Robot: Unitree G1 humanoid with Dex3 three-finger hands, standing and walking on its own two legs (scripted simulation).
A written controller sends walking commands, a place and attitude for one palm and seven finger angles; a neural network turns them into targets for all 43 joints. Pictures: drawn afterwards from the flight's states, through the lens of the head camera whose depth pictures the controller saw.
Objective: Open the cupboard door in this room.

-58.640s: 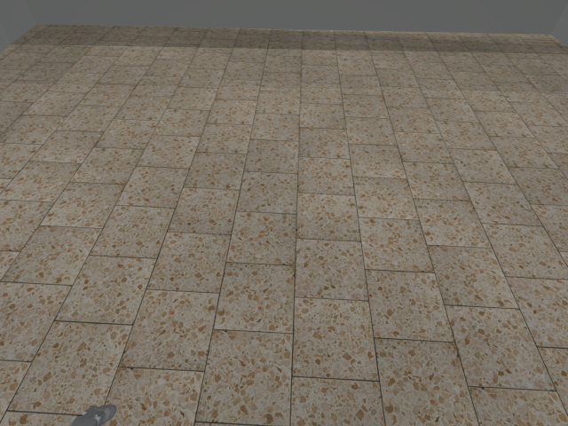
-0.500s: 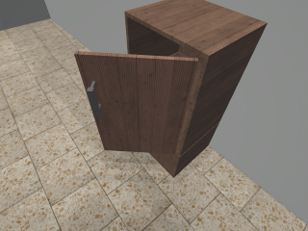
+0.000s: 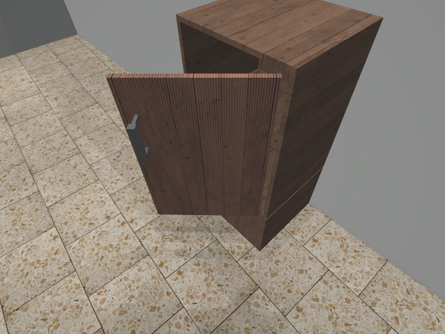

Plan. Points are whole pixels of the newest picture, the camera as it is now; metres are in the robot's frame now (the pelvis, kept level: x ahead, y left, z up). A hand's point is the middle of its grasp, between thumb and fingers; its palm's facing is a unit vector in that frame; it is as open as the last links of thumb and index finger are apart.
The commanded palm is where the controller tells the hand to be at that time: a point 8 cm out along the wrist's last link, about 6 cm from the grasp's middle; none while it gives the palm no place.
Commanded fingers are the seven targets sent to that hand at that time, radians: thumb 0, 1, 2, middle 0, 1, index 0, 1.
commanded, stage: raise the hand with hooked fingers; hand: left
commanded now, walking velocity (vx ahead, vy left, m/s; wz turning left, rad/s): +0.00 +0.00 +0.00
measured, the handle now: (140, 140) +0.57 +0.26 -0.02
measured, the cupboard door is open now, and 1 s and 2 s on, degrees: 45 45 45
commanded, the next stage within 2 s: none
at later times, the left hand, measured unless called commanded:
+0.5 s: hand (135, 317) +0.16 +0.17 -0.06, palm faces +0.00 -1.00 +0.01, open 8.4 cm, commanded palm +0.13 +0.24 -0.05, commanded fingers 0.00 0.41 0.69 -0.23 -0.62 -0.23 -0.62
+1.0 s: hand (96, 299) +0.18 +0.24 -0.03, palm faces +0.10 -0.99 -0.07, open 11.4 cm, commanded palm +0.15 +0.28 -0.03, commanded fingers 0.00 -0.17 0.44 -0.28 -0.99 -0.28 -0.99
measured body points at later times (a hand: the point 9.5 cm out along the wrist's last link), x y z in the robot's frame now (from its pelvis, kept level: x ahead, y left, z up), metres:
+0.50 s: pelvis -0.03 -0.02 -0.07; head +0.01 +0.00 +0.38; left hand +0.16 +0.23 -0.05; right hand +0.21 -0.28 -0.08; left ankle -0.04 +0.11 -0.74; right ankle +0.00 -0.12 -0.74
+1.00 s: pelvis -0.05 +0.01 -0.08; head +0.02 +0.02 +0.37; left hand +0.17 +0.29 -0.02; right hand +0.10 -0.22 -0.16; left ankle -0.04 +0.11 -0.74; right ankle +0.00 -0.12 -0.74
